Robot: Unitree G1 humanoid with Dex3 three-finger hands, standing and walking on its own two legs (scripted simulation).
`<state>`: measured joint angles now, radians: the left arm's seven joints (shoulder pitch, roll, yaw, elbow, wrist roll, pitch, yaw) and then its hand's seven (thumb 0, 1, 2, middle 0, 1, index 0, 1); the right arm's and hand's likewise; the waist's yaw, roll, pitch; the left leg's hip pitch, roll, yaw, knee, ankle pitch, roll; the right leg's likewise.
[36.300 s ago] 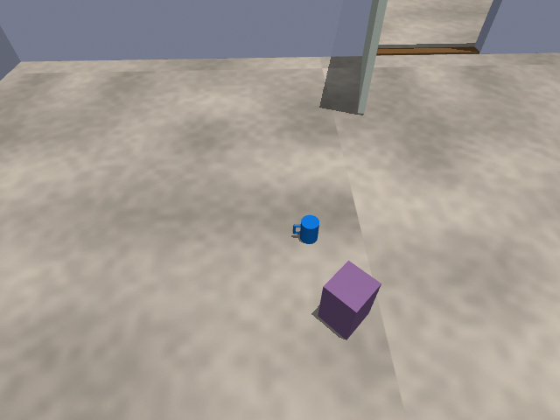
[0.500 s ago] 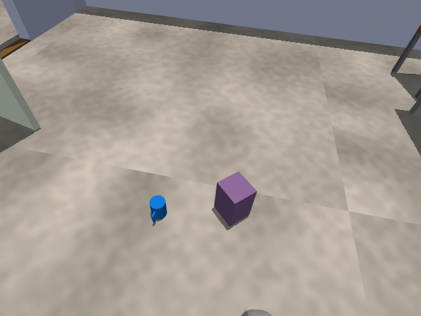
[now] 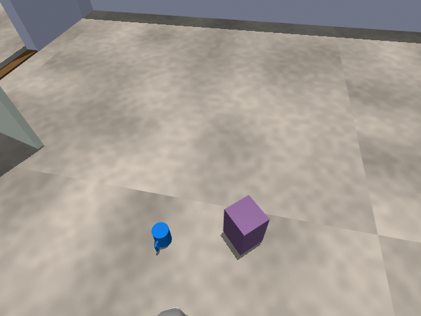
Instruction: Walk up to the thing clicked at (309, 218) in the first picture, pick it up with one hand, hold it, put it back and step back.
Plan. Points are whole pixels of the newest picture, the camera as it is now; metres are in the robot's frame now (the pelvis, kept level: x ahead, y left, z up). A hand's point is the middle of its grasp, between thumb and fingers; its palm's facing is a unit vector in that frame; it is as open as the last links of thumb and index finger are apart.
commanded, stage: walk up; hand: left
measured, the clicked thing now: (160, 238) +0.57 +0.28 -0.71
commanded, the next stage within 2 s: stand in 1.50 s
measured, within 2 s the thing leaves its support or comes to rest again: neither
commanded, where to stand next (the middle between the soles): +0.21 +0.02 m, yaw +1 degrees
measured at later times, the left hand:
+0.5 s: hand out of the picture +0.15 +0.25 -0.15, palm faces -0.03 -0.92 -0.39, open 7.4 cm
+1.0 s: hand (111, 298) +0.19 +0.24 -0.14, palm faces +0.00 -0.94 -0.33, open 7.4 cm
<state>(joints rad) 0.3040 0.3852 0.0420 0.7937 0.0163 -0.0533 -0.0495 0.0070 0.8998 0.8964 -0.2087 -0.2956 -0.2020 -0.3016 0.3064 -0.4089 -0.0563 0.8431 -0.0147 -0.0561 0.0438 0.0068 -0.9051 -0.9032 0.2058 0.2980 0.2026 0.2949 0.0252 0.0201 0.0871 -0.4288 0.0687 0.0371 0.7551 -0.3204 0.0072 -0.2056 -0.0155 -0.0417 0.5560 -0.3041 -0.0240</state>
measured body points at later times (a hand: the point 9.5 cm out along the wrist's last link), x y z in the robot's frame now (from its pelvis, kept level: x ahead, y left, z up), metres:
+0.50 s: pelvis +0.09 -0.02 -0.01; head +0.11 -0.03 +0.44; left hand +0.15 +0.30 -0.13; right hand +0.17 -0.33 -0.14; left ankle +0.11 +0.13 -0.73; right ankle +0.11 -0.15 -0.73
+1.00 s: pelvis +0.09 -0.01 +0.01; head +0.10 -0.01 +0.46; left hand +0.19 +0.29 -0.12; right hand +0.17 -0.32 -0.12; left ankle +0.11 +0.13 -0.73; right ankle +0.11 -0.15 -0.73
